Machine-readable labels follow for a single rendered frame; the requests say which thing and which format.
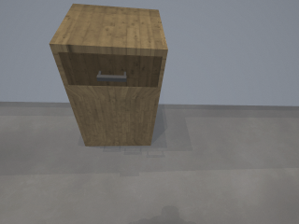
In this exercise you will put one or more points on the handle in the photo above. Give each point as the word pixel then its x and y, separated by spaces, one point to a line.
pixel 111 78

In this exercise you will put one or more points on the drawer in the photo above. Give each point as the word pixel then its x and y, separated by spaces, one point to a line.
pixel 81 69

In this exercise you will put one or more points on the cabinet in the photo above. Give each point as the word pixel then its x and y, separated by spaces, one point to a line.
pixel 112 116

